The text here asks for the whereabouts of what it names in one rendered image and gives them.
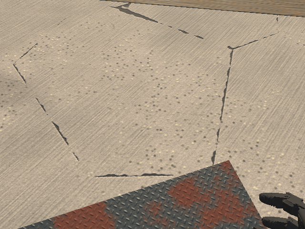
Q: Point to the right robot hand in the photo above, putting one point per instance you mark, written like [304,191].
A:
[291,204]

